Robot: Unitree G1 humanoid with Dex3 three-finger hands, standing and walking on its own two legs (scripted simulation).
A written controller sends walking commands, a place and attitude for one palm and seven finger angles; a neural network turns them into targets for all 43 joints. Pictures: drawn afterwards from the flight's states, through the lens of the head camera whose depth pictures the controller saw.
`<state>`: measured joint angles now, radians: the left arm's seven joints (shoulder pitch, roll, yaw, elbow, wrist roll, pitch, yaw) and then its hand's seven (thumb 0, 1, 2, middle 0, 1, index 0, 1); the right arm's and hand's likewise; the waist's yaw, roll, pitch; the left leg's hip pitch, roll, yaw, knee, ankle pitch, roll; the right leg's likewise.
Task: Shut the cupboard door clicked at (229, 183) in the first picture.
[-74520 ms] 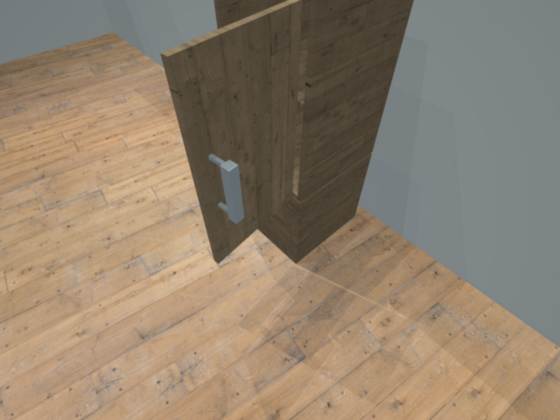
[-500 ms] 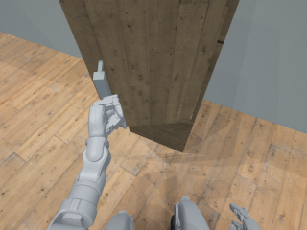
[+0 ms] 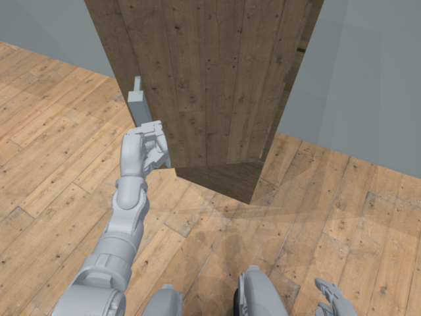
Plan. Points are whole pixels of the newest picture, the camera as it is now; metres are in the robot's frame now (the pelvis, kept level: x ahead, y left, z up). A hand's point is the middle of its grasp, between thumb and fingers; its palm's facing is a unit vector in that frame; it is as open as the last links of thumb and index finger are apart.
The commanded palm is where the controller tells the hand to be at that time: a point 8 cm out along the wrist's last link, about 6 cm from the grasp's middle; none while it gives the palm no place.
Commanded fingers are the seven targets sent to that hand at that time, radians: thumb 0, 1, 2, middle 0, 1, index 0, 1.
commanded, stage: push the door shut along its arc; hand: left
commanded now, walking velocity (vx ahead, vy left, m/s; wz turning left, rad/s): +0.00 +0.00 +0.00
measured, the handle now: (146, 116) +0.51 +0.12 +0.04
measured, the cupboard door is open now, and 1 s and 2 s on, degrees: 28 12 0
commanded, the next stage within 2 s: pull the fist back off the door in 1.62 s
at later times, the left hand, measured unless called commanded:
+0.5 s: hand (162, 126) +0.47 +0.09 +0.05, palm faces -0.13 -0.99 -0.05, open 3.1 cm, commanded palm +0.47 +0.12 +0.04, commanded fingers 0.00 0.90 0.90 -1.30 -1.50 -1.30 -1.50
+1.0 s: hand (190, 99) +0.54 +0.03 +0.05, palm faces -0.30 -0.95 -0.01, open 3.1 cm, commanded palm +0.54 +0.09 +0.04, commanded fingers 0.00 0.90 0.90 -1.30 -1.50 -1.30 -1.50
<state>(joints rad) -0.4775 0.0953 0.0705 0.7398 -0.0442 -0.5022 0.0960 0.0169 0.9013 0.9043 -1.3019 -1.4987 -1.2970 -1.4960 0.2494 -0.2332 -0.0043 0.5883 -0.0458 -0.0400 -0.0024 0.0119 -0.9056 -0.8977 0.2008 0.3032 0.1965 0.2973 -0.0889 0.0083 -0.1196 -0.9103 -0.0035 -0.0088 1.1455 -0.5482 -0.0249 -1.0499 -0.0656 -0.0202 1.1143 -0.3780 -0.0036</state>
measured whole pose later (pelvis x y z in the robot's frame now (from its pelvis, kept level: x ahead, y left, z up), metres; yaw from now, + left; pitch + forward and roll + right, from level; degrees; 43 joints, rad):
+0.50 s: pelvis -0.01 +0.01 -0.01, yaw +1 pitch +22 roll +0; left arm -0.84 0.22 0.13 1.08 -0.08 -0.49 -0.06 0.02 0.90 0.90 -1.35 -1.50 -1.31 -1.50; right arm 0.32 -0.26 -0.01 0.65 -0.04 -0.02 0.00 0.01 -0.91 -0.90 0.20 0.30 0.20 0.30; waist -0.14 0.02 -0.12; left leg -1.04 -0.02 -0.03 1.21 -0.55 -0.01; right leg -1.16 -0.08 -0.04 1.15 -0.37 0.01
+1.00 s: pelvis -0.01 +0.02 -0.03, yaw -1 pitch +27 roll -1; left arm -1.15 0.34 0.23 1.26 -0.03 -0.40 -0.15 0.02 0.90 0.90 -1.30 -1.50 -1.30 -1.50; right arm 0.36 -0.26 0.03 0.62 -0.06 -0.01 0.02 0.01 -0.91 -0.90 0.20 0.30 0.20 0.30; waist -0.27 0.04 -0.11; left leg -1.18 0.00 -0.02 1.29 -0.58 -0.01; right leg -1.29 -0.06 -0.03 1.19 -0.37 0.01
